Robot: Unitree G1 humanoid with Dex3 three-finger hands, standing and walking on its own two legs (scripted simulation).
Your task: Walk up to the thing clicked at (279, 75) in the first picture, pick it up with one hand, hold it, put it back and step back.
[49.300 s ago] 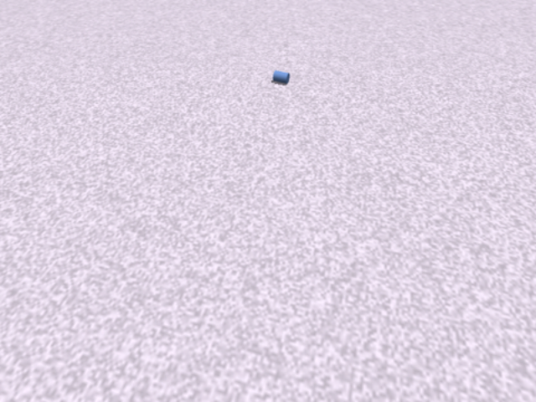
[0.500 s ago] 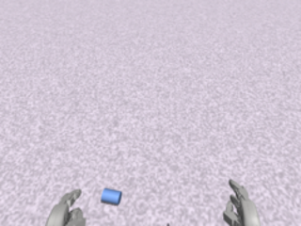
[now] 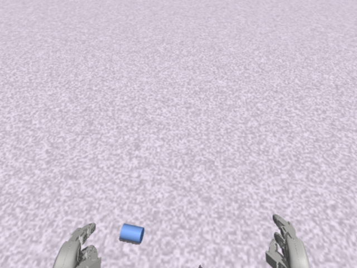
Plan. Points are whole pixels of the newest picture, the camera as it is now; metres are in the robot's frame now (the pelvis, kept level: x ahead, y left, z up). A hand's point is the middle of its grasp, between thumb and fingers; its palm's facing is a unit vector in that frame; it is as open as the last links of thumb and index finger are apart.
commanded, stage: home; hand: left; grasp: from above
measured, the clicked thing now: (132, 233) +0.42 +0.23 -0.68
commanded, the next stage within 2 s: stand in 0.26 s
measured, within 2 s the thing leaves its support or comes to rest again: neither
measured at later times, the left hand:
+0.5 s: hand out of the picture +0.15 +0.21 -0.08, palm faces +0.01 -0.95 -0.32, open 7.4 cm
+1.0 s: hand out of the picture +0.01 +0.24 -0.11, palm faces +0.05 -0.95 -0.31, open 7.4 cm
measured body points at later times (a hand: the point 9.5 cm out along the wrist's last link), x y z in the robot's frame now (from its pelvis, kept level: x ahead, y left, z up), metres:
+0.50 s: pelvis -0.02 +0.00 +0.01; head +0.00 +0.01 +0.46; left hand +0.15 +0.26 -0.06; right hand +0.13 -0.25 -0.09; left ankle +0.01 +0.13 -0.68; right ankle +0.00 -0.14 -0.68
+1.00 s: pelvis -0.01 +0.01 +0.06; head -0.02 +0.01 +0.51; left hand +0.01 +0.29 -0.08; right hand +0.05 -0.27 -0.08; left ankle +0.01 +0.13 -0.68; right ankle +0.00 -0.14 -0.68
